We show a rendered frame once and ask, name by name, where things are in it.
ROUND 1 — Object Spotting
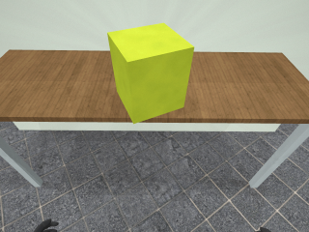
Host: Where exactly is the carton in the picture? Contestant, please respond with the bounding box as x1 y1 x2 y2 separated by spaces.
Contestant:
107 22 194 124

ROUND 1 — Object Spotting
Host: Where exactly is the table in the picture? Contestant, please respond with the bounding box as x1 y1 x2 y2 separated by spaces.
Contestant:
0 49 309 189

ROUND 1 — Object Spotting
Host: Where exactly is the robot left hand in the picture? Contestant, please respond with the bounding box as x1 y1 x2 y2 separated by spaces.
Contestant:
34 218 59 232

